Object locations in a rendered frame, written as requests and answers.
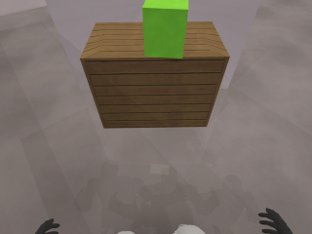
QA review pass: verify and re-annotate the pedestal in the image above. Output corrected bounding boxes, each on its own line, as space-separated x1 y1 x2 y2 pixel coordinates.
80 21 230 129

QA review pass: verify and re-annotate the right robot hand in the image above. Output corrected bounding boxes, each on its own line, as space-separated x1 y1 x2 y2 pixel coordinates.
258 208 293 234

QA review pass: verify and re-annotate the carton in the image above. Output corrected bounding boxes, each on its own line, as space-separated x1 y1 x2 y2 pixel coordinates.
142 0 189 59

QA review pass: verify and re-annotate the left robot hand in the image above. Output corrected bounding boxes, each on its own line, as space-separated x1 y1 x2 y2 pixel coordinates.
35 218 60 234

